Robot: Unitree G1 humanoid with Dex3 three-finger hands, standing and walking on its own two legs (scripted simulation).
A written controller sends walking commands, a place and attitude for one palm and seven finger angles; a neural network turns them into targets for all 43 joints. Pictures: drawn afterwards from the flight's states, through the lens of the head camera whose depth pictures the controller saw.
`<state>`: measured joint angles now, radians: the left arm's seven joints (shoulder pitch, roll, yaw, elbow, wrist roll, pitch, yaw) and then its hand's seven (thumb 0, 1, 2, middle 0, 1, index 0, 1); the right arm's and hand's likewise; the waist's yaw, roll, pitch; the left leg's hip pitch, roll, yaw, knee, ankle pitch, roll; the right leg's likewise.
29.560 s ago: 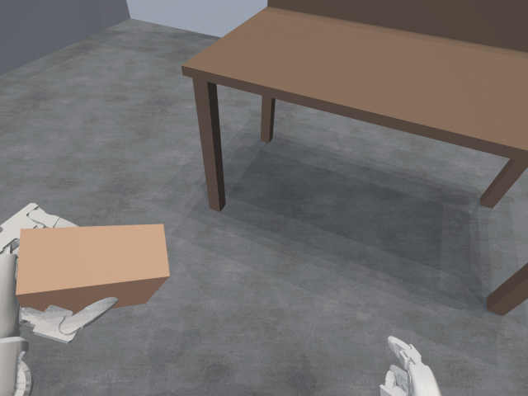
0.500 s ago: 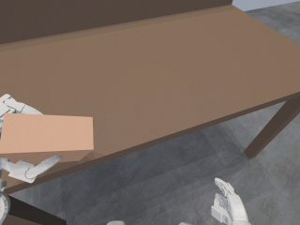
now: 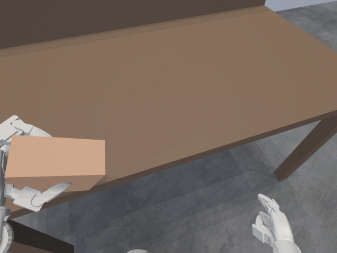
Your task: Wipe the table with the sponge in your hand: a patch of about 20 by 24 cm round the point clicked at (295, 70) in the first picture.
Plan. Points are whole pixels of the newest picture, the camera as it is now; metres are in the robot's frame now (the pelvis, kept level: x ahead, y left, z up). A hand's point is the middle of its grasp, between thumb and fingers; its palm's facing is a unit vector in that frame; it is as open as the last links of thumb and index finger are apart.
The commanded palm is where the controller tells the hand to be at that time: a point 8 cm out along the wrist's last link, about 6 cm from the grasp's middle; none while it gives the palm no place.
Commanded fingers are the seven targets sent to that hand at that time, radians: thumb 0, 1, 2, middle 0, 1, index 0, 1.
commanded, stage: come to a stop and stand still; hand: left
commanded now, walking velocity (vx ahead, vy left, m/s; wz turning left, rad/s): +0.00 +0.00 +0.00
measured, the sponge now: (71, 167) +0.24 +0.20 +0.13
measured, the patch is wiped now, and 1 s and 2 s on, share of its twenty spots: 0.00 0.00 0.00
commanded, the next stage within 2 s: look again from close up in 1.90 s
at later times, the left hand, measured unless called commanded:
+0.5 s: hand out of the picture +0.13 +0.36 +0.19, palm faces +0.43 -0.82 -0.37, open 10.3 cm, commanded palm +0.07 +0.38 +0.18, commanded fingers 0.00 0.10 1.30 -1.20 -1.60 -1.20 -1.60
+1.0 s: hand out of the picture -0.01 +0.42 +0.19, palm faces +0.45 -0.85 -0.27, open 10.3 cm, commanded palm -0.08 +0.45 +0.18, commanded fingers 0.00 0.10 1.30 -1.20 -1.60 -1.20 -1.60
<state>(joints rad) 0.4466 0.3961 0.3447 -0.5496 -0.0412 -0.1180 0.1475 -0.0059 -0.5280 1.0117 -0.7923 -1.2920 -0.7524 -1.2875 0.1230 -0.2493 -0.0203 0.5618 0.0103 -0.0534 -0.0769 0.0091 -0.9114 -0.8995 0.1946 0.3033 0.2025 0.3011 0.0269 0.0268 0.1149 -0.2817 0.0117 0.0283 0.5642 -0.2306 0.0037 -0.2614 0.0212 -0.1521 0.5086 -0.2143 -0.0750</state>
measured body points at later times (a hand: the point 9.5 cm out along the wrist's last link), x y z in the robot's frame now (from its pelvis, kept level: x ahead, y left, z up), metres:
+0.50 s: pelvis -0.09 +0.10 +0.01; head -0.08 +0.13 +0.45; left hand +0.11 +0.40 +0.21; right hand +0.08 -0.11 -0.06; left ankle +0.03 +0.12 -0.73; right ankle -0.06 -0.05 -0.73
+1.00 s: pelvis -0.24 +0.17 -0.05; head -0.23 +0.22 +0.40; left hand -0.04 +0.47 +0.21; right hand -0.06 -0.03 -0.11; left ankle -0.12 +0.22 -0.68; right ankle -0.18 +0.09 -0.74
